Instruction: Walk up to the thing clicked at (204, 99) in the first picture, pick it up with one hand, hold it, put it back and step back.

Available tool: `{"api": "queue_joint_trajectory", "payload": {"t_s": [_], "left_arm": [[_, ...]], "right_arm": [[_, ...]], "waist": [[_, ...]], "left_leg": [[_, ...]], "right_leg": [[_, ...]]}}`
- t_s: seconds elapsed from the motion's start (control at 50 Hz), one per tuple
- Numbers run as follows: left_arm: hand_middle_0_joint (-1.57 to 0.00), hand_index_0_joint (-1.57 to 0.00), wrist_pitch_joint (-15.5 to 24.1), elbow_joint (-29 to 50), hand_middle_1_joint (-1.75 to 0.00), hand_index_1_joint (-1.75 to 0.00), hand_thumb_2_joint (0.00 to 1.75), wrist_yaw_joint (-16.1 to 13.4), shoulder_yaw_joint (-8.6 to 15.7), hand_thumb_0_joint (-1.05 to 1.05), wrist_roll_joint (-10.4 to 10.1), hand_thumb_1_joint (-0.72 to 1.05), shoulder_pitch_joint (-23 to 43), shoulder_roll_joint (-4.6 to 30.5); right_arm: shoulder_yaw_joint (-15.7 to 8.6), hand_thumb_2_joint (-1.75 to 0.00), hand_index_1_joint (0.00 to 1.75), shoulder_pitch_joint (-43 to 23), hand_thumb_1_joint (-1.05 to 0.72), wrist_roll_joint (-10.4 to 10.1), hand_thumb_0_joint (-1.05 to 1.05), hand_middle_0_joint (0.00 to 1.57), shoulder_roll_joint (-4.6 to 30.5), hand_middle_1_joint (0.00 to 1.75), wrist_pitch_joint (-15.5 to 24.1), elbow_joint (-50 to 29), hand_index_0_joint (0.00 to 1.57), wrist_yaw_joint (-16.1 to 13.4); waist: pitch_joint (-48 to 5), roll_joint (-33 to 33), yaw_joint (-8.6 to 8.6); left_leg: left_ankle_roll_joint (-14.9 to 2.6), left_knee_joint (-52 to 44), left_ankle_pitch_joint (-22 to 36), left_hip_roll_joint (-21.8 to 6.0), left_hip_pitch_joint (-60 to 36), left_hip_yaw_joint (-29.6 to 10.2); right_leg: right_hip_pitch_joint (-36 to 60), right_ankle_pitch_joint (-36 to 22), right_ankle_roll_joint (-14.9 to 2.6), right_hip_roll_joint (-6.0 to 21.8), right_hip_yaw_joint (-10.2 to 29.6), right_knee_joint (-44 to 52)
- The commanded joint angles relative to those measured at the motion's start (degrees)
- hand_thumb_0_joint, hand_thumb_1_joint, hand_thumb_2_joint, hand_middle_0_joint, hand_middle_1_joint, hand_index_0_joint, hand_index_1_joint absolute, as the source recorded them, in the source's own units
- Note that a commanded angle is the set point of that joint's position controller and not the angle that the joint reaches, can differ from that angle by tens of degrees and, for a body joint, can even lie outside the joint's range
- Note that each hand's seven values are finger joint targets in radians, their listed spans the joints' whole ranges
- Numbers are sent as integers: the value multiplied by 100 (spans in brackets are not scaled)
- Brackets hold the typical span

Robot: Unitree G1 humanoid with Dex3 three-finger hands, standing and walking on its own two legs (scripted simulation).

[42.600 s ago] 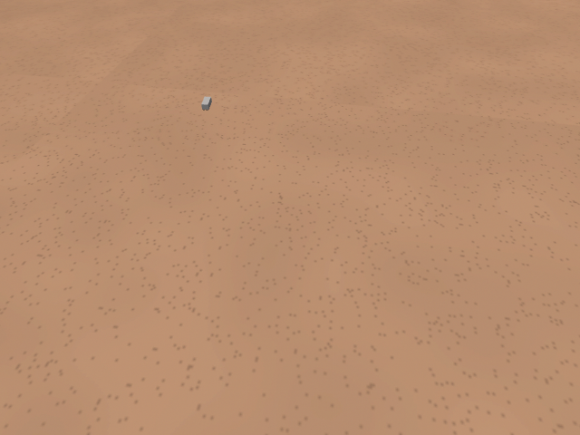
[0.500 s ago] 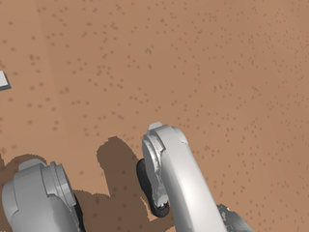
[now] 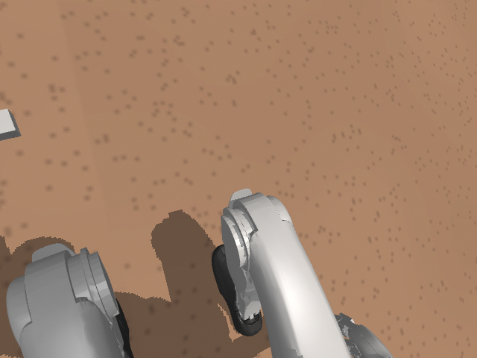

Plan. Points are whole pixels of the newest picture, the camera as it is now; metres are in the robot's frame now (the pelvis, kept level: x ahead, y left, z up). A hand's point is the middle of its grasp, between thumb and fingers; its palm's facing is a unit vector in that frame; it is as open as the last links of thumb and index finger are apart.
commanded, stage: approach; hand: left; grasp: from above
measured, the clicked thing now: out of the picture +0.53 +0.31 -0.30
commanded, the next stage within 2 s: close in in 0.82 s
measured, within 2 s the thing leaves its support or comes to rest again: neither
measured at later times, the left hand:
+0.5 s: hand out of the picture +0.54 +0.29 -0.17, palm faces -0.38 -0.10 -0.92, open 12.4 cm
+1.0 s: hand out of the picture +0.52 +0.31 -0.18, palm faces -0.43 -0.11 -0.89, open 11.8 cm
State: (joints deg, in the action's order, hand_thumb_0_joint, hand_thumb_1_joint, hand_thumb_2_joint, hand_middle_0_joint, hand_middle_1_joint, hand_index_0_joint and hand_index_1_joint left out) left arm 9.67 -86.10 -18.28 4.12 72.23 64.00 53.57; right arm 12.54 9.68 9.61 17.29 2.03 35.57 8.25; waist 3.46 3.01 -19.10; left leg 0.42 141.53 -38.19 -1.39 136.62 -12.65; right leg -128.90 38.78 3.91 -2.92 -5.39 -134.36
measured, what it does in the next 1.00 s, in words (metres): stands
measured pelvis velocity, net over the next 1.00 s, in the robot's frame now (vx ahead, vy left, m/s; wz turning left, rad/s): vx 0.00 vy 0.00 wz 0.00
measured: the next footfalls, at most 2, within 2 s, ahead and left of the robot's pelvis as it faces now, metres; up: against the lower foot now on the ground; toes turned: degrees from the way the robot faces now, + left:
none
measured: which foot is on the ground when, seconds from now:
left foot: down 0.00-1.00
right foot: down 0.00-1.00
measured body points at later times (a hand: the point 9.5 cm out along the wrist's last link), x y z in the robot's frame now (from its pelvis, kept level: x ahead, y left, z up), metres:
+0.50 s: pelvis +0.00 +0.00 +0.00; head +0.27 +0.10 +0.35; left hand +0.55 +0.29 -0.12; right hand +0.03 -0.26 -0.07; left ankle +0.07 +0.13 -0.28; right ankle +0.11 -0.13 -0.28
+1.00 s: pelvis +0.00 +0.00 +0.00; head +0.27 +0.10 +0.34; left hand +0.54 +0.31 -0.13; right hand +0.04 -0.27 -0.07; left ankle +0.07 +0.13 -0.28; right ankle +0.11 -0.13 -0.28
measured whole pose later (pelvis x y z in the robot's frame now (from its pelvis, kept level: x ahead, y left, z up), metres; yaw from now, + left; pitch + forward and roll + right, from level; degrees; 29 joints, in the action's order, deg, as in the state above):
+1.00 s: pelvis +0.00 +0.00 +0.00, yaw +0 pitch +32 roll -12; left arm 8.9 -86.5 -16.9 0.6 71.0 69.3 54.2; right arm 14.2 9.5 10.2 18.4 0.7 34.7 6.6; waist 5.4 4.3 -20.6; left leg 1.5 142.0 -38.5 -1.4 136.7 -13.6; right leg -129.6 38.5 3.7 -3.1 -6.0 -134.9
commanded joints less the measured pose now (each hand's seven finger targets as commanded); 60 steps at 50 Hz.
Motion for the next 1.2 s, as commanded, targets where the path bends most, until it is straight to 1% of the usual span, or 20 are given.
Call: {"api": "queue_joint_trajectory", "payload": {"t_s": [0.0, 0.02, 0.08, 0.12, 0.2, 0.24, 0.36, 0.38, 0.42, 0.48, 0.5, 0.54, 0.62, 0.68, 0.78, 0.88, 0.92, 1.0, 1.06, 1.18], "left_arm": [[-34, -33, -19, 1038, -71, -72, 77, -262, 156, 0, -90, -25, 2009, 1448], [-33, -33, -48, 748, -72, -73, 76, -253, 132, 0, -87, -25, 1805, 1338], [-31, -31, -37, 1035, -75, -75, 78, -243, 54, 0, -55, -28, 2028, 1311], [-32, -32, -80, 763, -76, -76, 76, -230, 41, 0, -113, -26, 1825, 1197], [-32, -32, -56, 888, -76, -76, 76, -215, -171, 0, -159, -26, 2325, 907], [-33, -32, -33, 812, -75, -76, 76, -228, -319, 0, -169, -25, 2543, 739], [-35, -35, -160, 340, -75, -75, 74, -450, -367, 0, 27, -23, 2924, 906], [-35, -35, -202, 520, -75, -75, 73, -522, -251, 0, 34, -22, 3113, 1081], [-35, -35, -378, 246, -73, -73, 73, -601, -225, 0, 108, -22, 2866, 1117], [-36, -36, -641, 93, -71, -72, 72, -599, -154, 0, 85, -21, 2636, 1176], [-36, -36, -701, 257, -72, -72, 71, -602, -62, 0, 52, -21, 2655, 1376], [-36, -37, -846, 82, -71, -71, 71, -489, -59, 0, -81, -21, 2326, 1263], [-38, -38, -844, 528, -69, -69, 70, -193, 78, 0, -262, -20, 2156, 1618], [-38, -38, -706, 624, -69, -69, 69, 120, 47, 0, -355, -19, 2095, 1489], [-40, -40, -239, 1081, -69, -69, 68, 295, -182, 0, -397, -17, 2521, 1264], [-42, -43, -23, 988, -72, -71, 70, 51, -361, 0, -232, -12, 2572, 1095], [-40, -41, -64, 910, -69, -68, 69, -107, -218, 0, -135, -15, 2560, 1302], [-39, -39, -232, 452, -68, -67, 67, -321, -300, 0, -115, -16, 2369, 1003], [-41, -42, -313, 454, -67, -66, 65, -436, -231, 0, -93, -13, 2492, 1217], [-38, -37, -335, -87, -66, -66, 70, -575, -264, 0, -159, -19, 2487, 1176]], "right_arm": [[-538, -89, 30, 1218, -89, 17, 0, 20, 1634, 30, -16, 49, 20, -95], [-572, -89, 30, 1187, -89, -2, 0, 20, 1668, 30, -9, 6, 20, -106], [-568, -89, 30, 1196, -89, -2, 0, 20, 1588, 30, -20, 55, 20, -97], [-565, -89, 30, 1208, -89, -5, 0, 20, 1625, 30, -4, 27, 20, -99], [-573, -89, 30, 1282, -89, 17, 0, 20, 1619, 30, 28, 132, 20, -120], [-527, -89, 30, 1355, -89, 31, 0, 20, 1624, 30, 55, 157, 20, -113], [-414, -89, 30, 1404, -89, 97, 0, 20, 1653, 30, 84, 169, 20, -148], [-405, -89, 30, 1412, -89, 86, 0, 20, 1692, 30, 80, 158, 20, -157], [-343, -89, 30, 1329, -89, 72, 0, 20, 1680, 30, 41, 90, 20, -149], [-317, -89, 30, 1296, -89, 15, 0, 20, 1690, 30, 20, -12, 20, -152], [-313, -89, 30, 1253, -89, -22, 0, 20, 1716, 30, -7, -72, 20, -161], [-291, -89, 30, 1231, -89, -48, 0, 20, 1660, 30, -26, -133, 20, -143], [-275, -89, 30, 1174, -89, -85, 0, 20, 1671, 30, -126, -171, 20, -199], [-308, -89, 30, 1268, -89, -68, 0, 20, 1750, 30, -162, -202, 20, -235], [-316, -89, 30, 1379, -89, 33, 0, 20, 1714, 30, -195, -54, 20, -265], [-332, -89, 30, 1355, -89, 81, 0, 20, 1706, 30, -151, 12, 20, -261], [-346, -89, 30, 1348, -89, 81, 0, 20, 1762, 30, -143, 20, 20, -256], [-285, -89, 30, 1330, -88, 106, 0, 20, 1725, 30, -91, 20, 20, -208], [-262, -89, 30, 1209, -88, 103, 0, 20, 1759, 30, -70, -11, 20, -196], [-137, -89, 30, 1161, -88, 115, 0, 20, 1790, 30, 53, -67, 20, -185]], "waist": [[-4022, -2687, -118], [-3845, -2641, -142], [-4116, -2705, -160], [-3799, -2488, -191], [-3847, -2602, -387], [-3706, -2562, -577], [-3844, -2765, -584], [-3969, -2892, -557], [-4042, -3008, -443], [-4127, -2944, -421], [-4211, -2962, -339], [-3966, -2684, -349], [-4157, -2439, -225], [-3745, -2128, -426], [-3844, -2200, -596], [-3857, -2721, -526], [-3947, -2827, -420], [-3675, -2706, -574], [-3855, -2876, -500], [-3422, -2503, -753]], "left_leg": [[-104, -1430, 1074, -27, -3182, 668], [-82, -1440, 1018, -22, -3192, 630], [-114, -1411, 1017, -42, -3252, 654], [-123, -1386, 1020, -18, -3059, 671], [-114, -1362, 961, -51, -3196, 619], [-116, -1375, 863, -52, -3105, 588], [-97, -1373, 945, -67, -3221, 612], [-89, -1413, 1030, -63, -3247, 614], [-76, -1474, 1153, -62, -3335, 633], [-104, -1417, 1386, -72, -3353, 647], [-116, -1450, 1444, -69, -3277, 661], [-168, -1406, 1377, -72, -2995, 716], [-202, -1312, 1280, -87, -2694, 755], [-192, -1209, 1157, -63, -2508, 718], [-153, -1149, 837, -71, -2621, 648], [-70, -1289, 904, -86, -3160, 588], [-54, -1292, 1139, -70, -3260, 609], [-88, -1270, 1413, -79, -3291, 573], [-93, -1294, 1388, -100, -3342, 561], [-144, -1255, 1090, -108, -2917, 533]], "right_leg": [[1858, -1400, -563, -129, -720, 1209], [1614, -1299, -604, -119, -757, 1173], [1790, -1375, -554, -144, -711, 1192], [1716, -1365, -568, -119, -712, 1215], [1595, -1369, -555, -135, -737, 1219], [1610, -1331, -544, -138, -763, 1223], [1707, -1450, -543, -179, -762, 1176], [1714, -1514, -547, -162, -778, 1170], [1749, -1587, -579, -171, -756, 1119], [1810, -1764, -575, -175, -726, 1088], [1880, -1802, -579, -166, -706, 1089], [2028, -1768, -547, -179, -649, 1156], [2470, -1672, -530, -204, -573, 1240], [2329, -1445, -572, -176, -615, 1327], [2288, -1186, -543, -199, -669, 1398], [2008, -1289, -569, -195, -812, 1261], [1959, -1481, -591, -178, -833, 1200], [1875, -1734, -560, -172, -843, 1175], [1861, -1736, -551, -177, -835, 1111], [1984, -1584, -521, -192, -828, 1143]]}}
